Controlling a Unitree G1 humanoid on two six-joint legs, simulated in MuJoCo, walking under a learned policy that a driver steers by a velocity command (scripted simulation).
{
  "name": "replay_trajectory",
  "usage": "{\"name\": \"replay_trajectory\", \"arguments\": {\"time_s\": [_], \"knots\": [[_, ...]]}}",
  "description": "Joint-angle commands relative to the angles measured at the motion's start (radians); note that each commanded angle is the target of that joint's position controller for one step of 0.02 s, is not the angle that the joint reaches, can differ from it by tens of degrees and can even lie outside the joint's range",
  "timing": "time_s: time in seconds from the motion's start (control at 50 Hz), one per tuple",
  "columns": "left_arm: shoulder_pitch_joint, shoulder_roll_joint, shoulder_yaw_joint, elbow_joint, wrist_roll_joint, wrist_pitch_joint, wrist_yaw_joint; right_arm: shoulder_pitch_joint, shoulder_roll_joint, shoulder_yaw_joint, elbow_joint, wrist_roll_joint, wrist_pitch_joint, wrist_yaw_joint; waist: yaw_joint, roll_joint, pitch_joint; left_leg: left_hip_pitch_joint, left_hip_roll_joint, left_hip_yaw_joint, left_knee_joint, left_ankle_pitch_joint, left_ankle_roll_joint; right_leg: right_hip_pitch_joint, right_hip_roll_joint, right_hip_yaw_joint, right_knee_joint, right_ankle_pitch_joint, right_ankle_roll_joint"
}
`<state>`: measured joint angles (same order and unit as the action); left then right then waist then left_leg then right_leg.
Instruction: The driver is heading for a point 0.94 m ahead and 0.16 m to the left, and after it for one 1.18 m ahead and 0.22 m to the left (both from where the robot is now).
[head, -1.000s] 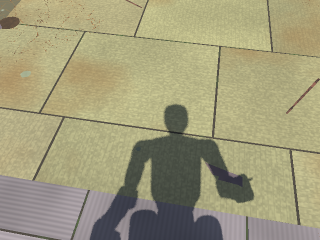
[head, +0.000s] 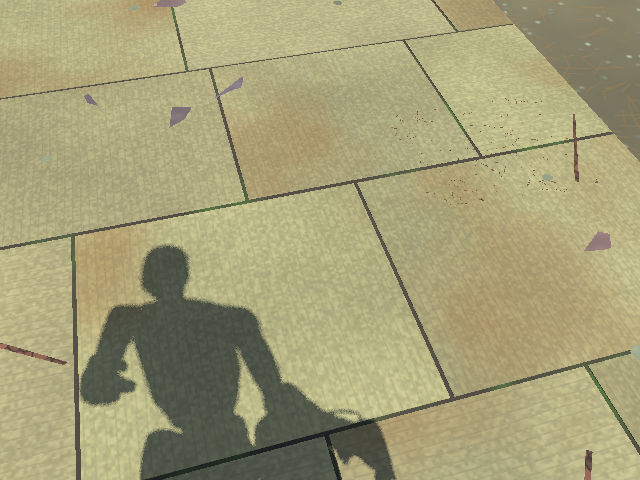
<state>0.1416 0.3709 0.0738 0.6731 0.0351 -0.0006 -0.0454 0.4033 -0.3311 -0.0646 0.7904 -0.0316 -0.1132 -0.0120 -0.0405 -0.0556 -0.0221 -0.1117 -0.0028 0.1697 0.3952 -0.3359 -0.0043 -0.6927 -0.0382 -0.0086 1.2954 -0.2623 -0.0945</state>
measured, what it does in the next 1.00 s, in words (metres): walks ahead, turning left: right foot, then left foot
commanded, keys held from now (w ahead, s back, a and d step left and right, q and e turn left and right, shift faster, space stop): w+e+shift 0.04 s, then w+q+shift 0.96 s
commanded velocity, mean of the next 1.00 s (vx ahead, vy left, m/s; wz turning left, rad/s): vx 1.00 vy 0.00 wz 0.46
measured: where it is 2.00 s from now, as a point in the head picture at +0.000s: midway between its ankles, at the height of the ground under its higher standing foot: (220, 187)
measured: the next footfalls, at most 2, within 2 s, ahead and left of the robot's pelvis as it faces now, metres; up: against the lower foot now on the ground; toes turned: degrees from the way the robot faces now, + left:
right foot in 0.20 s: +0.39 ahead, -0.10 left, +0.00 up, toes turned -8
left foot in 0.64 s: +0.84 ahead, +0.07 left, +0.00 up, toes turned +16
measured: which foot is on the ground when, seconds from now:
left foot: down 0.00-0.18, up 0.20-0.62, down 0.64-1.00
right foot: up 0.00-0.18, down 0.20-0.64, up 0.66-1.00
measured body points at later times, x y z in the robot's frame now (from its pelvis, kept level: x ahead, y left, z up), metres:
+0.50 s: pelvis +0.49 -0.02 -0.01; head +0.51 -0.01 +0.44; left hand +0.45 +0.26 -0.13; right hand +0.65 -0.27 -0.11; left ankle +0.66 +0.12 -0.66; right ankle +0.35 -0.09 -0.73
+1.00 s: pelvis +0.97 +0.08 +0.00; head +1.00 +0.10 +0.44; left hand +1.14 +0.38 -0.05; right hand +1.08 -0.20 -0.12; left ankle +0.80 +0.06 -0.73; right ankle +1.25 +0.02 -0.69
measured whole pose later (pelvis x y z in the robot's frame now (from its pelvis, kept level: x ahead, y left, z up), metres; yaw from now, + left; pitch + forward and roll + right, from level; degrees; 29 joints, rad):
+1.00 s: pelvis +0.97 +0.08 +0.00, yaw +31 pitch +3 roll -1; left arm -0.05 0.25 -0.04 0.55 0.03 -0.06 -0.02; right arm 0.47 -0.32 -0.08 0.83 0.00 -0.06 0.02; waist -0.14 0.00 0.02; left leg 0.07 -0.17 -0.25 0.31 -0.38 0.17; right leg -0.69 -0.09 0.08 0.60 0.03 0.04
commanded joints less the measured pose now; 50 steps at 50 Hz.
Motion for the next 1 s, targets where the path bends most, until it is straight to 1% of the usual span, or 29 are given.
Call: {"name": "replay_trajectory", "arguments": {"time_s": [0.02, 0.06, 0.1, 0.12, 0.16, 0.18, 0.2, 0.22, 0.24, 0.26, 0.28, 0.3, 0.34, 0.38, 0.42, 0.5, 0.56, 0.62, 0.64, 0.66, 0.68, 0.7, 0.72, 0.74, 0.78, 0.82, 0.88, 0.96, 1.0], "knots": [[-0.083, -0.067, -0.047, -0.142, 0.006, 0.001, -0.032, -0.048, -0.004, 0.020, -0.025, 0.007, -0.029, 0.009, 0.069, 0.161, 0.093, -0.015, 0.226, -0.076, -0.231, 0.506, 0.054, -0.114, -0.056, 0.020, -0.111, 0.141, 0.006], [-0.150, -0.062, -0.059, -0.164, 0.005, -0.004, -0.047, -0.051, -0.022, 0.022, -0.010, 0.005, -0.034, 0.009, 0.070, 0.105, 0.142, -0.096, 0.182, 0.019, -0.293, 0.545, 0.044, 0.012, -0.029, -0.036, -0.342, 0.254, -0.004], [-0.170, -0.087, -0.075, -0.157, -0.003, -0.020, -0.049, 0.031, -0.064, 0.022, 0.025, 0.004, -0.038, 0.018, 0.057, 0.096, 0.174, -0.120, 0.207, 0.037, -0.329, 0.861, 0.064, 0.192, 0.043, -0.103, -0.494, 0.296, -0.040], [-0.157, -0.060, -0.070, -0.142, -0.002, -0.027, -0.042, 0.050, -0.102, 0.015, 0.040, 0.009, -0.031, 0.014, 0.076, 0.107, 0.161, -0.054, 0.218, 0.037, -0.293, 1.078, 0.077, 0.244, 0.094, -0.133, -0.530, 0.264, -0.054], [-0.015, 0.014, -0.044, -0.087, 0.018, -0.039, -0.022, 0.066, -0.185, 0.000, 0.057, 0.015, -0.003, -0.004, 0.169, 0.157, 0.042, 0.024, 0.248, 0.025, -0.032, 1.354, 0.111, 0.476, 0.167, -0.139, -0.589, 0.128, -0.081], [0.194, 0.047, -0.024, -0.022, 0.024, -0.041, -0.005, 0.041, -0.209, 0.000, 0.063, 0.018, 0.010, -0.012, 0.282, 0.169, -0.063, -0.019, 0.250, 0.006, 0.231, 1.353, 0.115, 0.712, 0.152, -0.077, -0.646, 0.135, -0.108], [0.351, 0.115, 0.006, 0.030, 0.038, -0.039, 0.019, 0.027, -0.193, 0.002, 0.053, 0.020, 0.015, -0.010, 0.346, 0.165, -0.150, -0.174, 0.187, -0.018, 0.564, 1.046, 0.107, 0.954, 0.056, 0.027, -0.680, 0.077, -0.118], [0.313, 0.216, 0.025, 0.022, 0.058, -0.045, 0.038, 0.129, 0.000, 0.036, 0.012, 0.023, 0.019, 0.010, 0.187, -0.120, -0.258, -0.457, 0.019, -0.067, 1.043, -0.203, 0.088, 1.149, -0.297, 0.422, -0.682, 0.073, -0.140], [0.331, 0.208, 0.034, -0.013, 0.038, -0.048, 0.045, 0.112, -0.074, 0.021, -0.035, 0.064, 0.018, -0.002, 0.212, -0.041, -0.452, -0.575, -0.029, -0.288, 1.211, -0.139, 0.110, 1.193, -0.409, 0.759, -0.842, 0.031, -0.181], [0.282, 0.152, 0.027, 0.023, 0.020, -0.056, 0.048, -0.007, -0.093, 0.013, -0.056, 0.057, 0.018, -0.005, 0.182, 0.046, -0.261, -0.629, 0.034, -0.274, 1.157, 0.004, 0.108, 1.024, -0.343, 0.621, -0.913, 0.009, -0.148], [0.223, 0.091, 0.012, 0.046, 0.010, -0.070, 0.046, -0.022, -0.056, 0.023, -0.051, 0.047, 0.020, 0.002, 0.126, 0.049, -0.072, -0.631, 0.071, -0.243, 1.069, 0.056, 0.102, 0.824, -0.305, 0.493, -0.962, 0.053, -0.139], [0.176, 0.044, 0.004, 0.054, 0.015, -0.083, 0.042, -0.022, -0.035, 0.026, -0.027, 0.034, 0.033, 0.011, 0.082, 0.083, -0.004, -0.591, 0.107, -0.252, 1.009, 0.077, 0.096, 0.701, -0.260, 0.389, -0.997, 0.095, -0.113], [0.176, -0.019, -0.013, 0.076, 0.001, -0.103, 0.043, 0.054, 0.006, 0.028, 0.010, 0.017, 0.075, 0.032, 0.019, 0.024, 0.028, -0.486, 0.136, -0.252, 0.961, 0.082, 0.077, 0.536, -0.230, 0.245, -1.084, 0.088, -0.094], [0.185, -0.036, -0.015, 0.108, -0.021, -0.127, 0.036, -0.028, 0.032, 0.025, -0.009, 0.010, 0.099, 0.046, 0.005, 0.019, 0.099, -0.567, 0.165, -0.245, 0.894, 0.101, 0.071, 0.518, -0.204, 0.123, -1.149, 0.145, -0.066], [0.187, -0.047, -0.018, 0.124, -0.021, -0.139, 0.034, -0.150, 0.046, 0.028, -0.054, 0.011, 0.101, 0.057, 0.012, 0.011, 0.144, -0.627, 0.157, -0.197, 0.805, 0.207, 0.074, 0.519, -0.145, -0.039, -1.186, 0.319, -0.023], [0.186, -0.028, -0.020, 0.140, -0.025, -0.149, 0.044, -0.291, 0.056, 0.043, -0.105, 0.023, 0.085, 0.084, 0.017, 0.022, 0.162, -0.520, 0.100, -0.058, 0.464, 0.445, 0.118, 0.540, -0.081, -0.247, -1.224, 0.584, 0.034], [0.225, 0.058, -0.007, 0.146, -0.026, -0.140, 0.070, -0.273, 0.020, 0.036, -0.099, 0.018, 0.084, 0.093, -0.012, -0.009, 0.092, -0.383, -0.014, 0.038, 0.337, 0.474, 0.163, 0.716, -0.128, -0.276, -1.098, 1.133, 0.070], [0.117, 0.148, 0.022, 0.101, 0.000, -0.081, 0.094, 0.148, -0.105, -0.018, 0.014, 0.020, 0.095, 0.069, -0.242, -0.068, -0.119, 0.046, -0.100, -0.003, 0.349, 0.256, 0.225, 0.693, -0.182, -0.236, -0.528, 1.400, 0.067], [0.081, 0.141, 0.023, 0.096, 0.002, -0.068, 0.083, 0.293, -0.154, -0.049, 0.056, 0.022, 0.098, 0.048, -0.307, 0.003, -0.154, 0.230, -0.087, -0.087, 0.260, 0.194, 0.269, 0.561, -0.121, -0.237, -0.142, 1.070, 0.061], [0.043, -0.021, -0.018, 0.065, 0.016, -0.083, 0.057, 0.193, -0.199, -0.068, 0.062, 0.043, 0.112, 0.031, -0.193, 0.290, -0.021, 0.289, 0.005, -0.269, 0.269, 0.282, 0.303, 0.205, 0.091, -0.195, 0.267, -0.098, 0.083], [0.178, -0.055, -0.042, -0.055, -0.013, -0.104, 0.053, 0.104, -0.306, -0.085, 0.005, 0.006, 0.119, 0.030, -0.041, 0.381, -0.230, 0.538, 0.208, -0.838, 0.085, 0.150, 0.538, -0.130, 0.136, 0.014, 0.501, -0.264, 0.122], [0.115, -0.006, -0.052, -0.063, 0.001, -0.132, 0.054, 0.068, -0.254, -0.084, -0.035, 0.007, 0.118, 0.021, -0.082, 0.171, -0.235, 0.506, 0.271, -1.047, -0.139, -0.130, 0.530, -0.209, 0.081, 0.114, 0.433, -0.179, 0.100], [0.063, 0.028, -0.049, -0.059, 0.000, -0.145, 0.051, 0.049, -0.169, -0.065, -0.017, 0.006, 0.112, 0.011, -0.043, 0.014, -0.066, 0.315, 0.250, -0.990, -0.195, -0.181, 0.456, -0.191, 0.023, 0.123, 0.293, -0.100, 0.091], [0.028, 0.018, -0.052, -0.066, 0.010, -0.140, 0.051, 0.026, -0.133, -0.053, 0.000, 0.011, 0.100, 0.010, 0.007, -0.044, 0.015, 0.147, 0.206, -0.890, -0.189, -0.085, 0.410, -0.124, -0.017, 0.117, 0.179, -0.081, 0.098], [0.043, 0.002, -0.063, -0.060, 0.039, -0.090, 0.050, -0.016, -0.109, -0.037, -0.007, 0.020, 0.068, 0.005, 0.073, -0.059, 0.079, -0.097, 0.116, -0.715, -0.191, 0.071, 0.376, 0.003, -0.060, 0.107, 0.061, -0.091, 0.130], [-0.005, -0.014, -0.073, -0.089, 0.042, -0.058, 0.044, -0.024, -0.120, -0.035, -0.017, 0.029, 0.042, 0.013, 0.081, -0.035, 0.107, -0.242, 0.047, -0.607, -0.220, 0.147, 0.365, 0.071, -0.086, 0.068, -0.118, -0.088, 0.156], [-0.180, -0.051, -0.093, -0.161, 0.016, -0.060, 0.027, -0.012, -0.128, -0.043, -0.023, 0.033, 0.033, 0.018, 0.019, 0.024, 0.134, -0.297, -0.029, -0.522, -0.236, 0.302, 0.310, 0.151, -0.066, 0.015, -0.435, 0.188, 0.164], [-0.262, -0.044, -0.093, -0.191, -0.008, -0.069, 0.030, 0.054, -0.151, -0.060, -0.009, 0.038, 0.037, 0.029, -0.064, 0.097, 0.072, -0.102, -0.006, -0.551, -0.167, 0.556, 0.247, 0.218, 0.006, 0.001, -0.677, 0.366, 0.136], [-0.220, -0.011, -0.080, -0.185, -0.008, -0.076, 0.038, 0.028, -0.165, -0.066, -0.018, 0.035, 0.038, 0.020, -0.037, 0.107, 0.037, -0.035, 0.003, -0.571, -0.080, 0.674, 0.209, 0.325, 0.038, 0.021, -0.778, 0.324, 0.121]]}}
